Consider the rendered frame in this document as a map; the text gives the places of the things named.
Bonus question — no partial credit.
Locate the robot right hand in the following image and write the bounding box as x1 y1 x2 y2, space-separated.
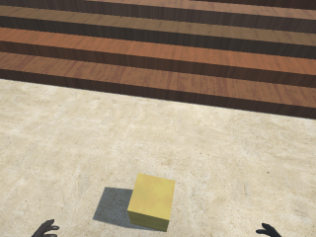
256 223 281 237

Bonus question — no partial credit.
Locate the robot left hand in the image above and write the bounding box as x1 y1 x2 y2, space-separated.
32 219 59 237

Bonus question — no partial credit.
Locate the carton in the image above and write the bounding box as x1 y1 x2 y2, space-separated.
127 173 176 232

